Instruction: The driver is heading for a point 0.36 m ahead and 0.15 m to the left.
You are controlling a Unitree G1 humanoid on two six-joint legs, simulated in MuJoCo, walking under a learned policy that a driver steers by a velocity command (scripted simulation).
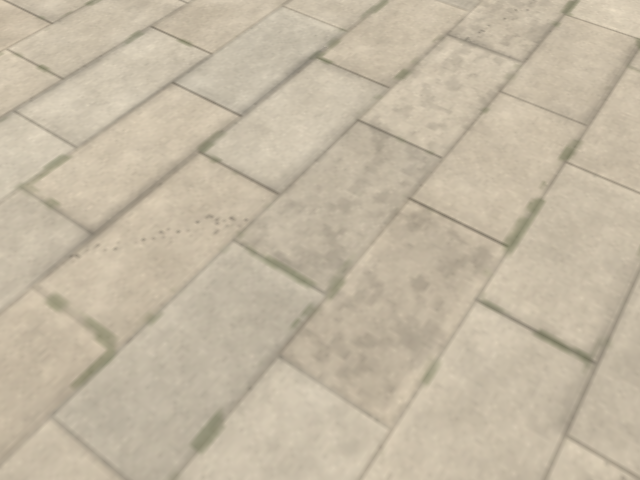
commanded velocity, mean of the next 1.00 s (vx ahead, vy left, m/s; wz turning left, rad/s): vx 0.00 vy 0.00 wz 0.67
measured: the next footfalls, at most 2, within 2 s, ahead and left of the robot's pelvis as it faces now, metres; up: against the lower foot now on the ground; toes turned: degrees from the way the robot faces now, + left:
right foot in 0.24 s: +0.05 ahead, -0.11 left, +0.00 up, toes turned +17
left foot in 0.68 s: -0.05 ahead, +0.10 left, +0.00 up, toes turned +39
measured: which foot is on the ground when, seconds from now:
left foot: down 0.00-0.24, up 0.26-0.66, down 0.68-1.00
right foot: up 0.00-0.22, down 0.24-0.68, up 0.70-1.00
